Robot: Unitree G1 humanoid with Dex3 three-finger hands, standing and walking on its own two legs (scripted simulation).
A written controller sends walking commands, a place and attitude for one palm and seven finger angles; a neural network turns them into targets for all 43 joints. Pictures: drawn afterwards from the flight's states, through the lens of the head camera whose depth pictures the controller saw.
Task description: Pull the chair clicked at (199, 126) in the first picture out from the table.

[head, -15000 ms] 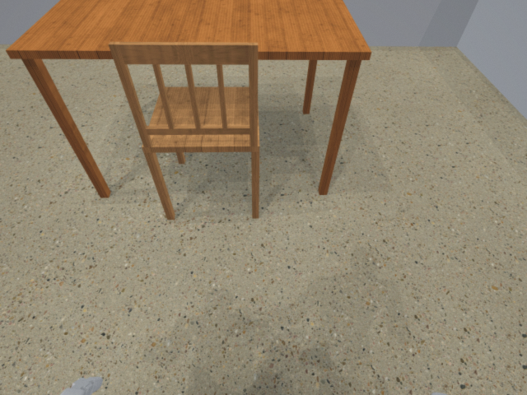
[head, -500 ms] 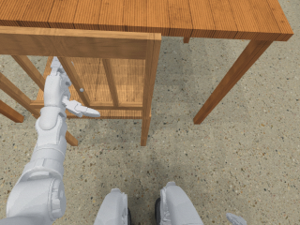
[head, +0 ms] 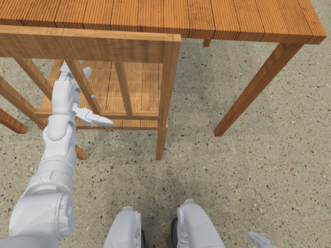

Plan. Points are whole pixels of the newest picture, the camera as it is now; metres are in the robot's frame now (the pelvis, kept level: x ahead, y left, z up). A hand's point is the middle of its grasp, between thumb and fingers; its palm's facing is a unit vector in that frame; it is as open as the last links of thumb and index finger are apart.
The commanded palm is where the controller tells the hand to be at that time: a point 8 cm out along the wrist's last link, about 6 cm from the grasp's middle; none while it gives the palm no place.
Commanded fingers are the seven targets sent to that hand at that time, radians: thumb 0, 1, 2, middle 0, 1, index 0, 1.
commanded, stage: hook a spindle and tug to test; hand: left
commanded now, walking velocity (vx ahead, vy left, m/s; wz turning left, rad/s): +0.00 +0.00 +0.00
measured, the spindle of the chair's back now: (86, 90) +0.49 +0.18 +0.00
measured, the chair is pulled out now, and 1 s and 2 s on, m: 0.00 0.01 0.08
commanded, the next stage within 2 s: step backward, pulling the chair out in 1.24 s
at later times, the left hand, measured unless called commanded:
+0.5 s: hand (92, 96) +0.46 +0.15 +0.03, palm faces -0.02 -1.00 -0.03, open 7.6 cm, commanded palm +0.44 +0.19 +0.03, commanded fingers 0.00 0.84 0.88 -0.50 -1.45 -0.50 -1.45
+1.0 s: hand (93, 100) +0.45 +0.15 +0.03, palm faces -0.03 -1.00 -0.02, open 5.1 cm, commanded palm +0.41 +0.20 +0.03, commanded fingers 0.00 0.90 0.90 -0.50 -1.45 -0.50 -1.45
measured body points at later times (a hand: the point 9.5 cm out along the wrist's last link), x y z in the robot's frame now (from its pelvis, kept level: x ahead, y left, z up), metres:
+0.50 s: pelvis +0.00 +0.00 +0.00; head +0.15 +0.01 +0.43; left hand +0.46 +0.21 +0.03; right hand +0.08 -0.26 -0.12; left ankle +0.01 +0.09 -0.62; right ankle +0.04 -0.11 -0.62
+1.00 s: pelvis +0.02 +0.00 +0.01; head +0.17 +0.01 +0.44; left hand +0.45 +0.20 +0.03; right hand +0.10 -0.26 -0.11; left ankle +0.01 +0.09 -0.62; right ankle +0.04 -0.11 -0.62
